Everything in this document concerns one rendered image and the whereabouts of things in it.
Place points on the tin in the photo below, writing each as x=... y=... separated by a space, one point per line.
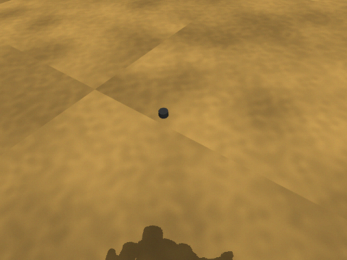
x=163 y=113

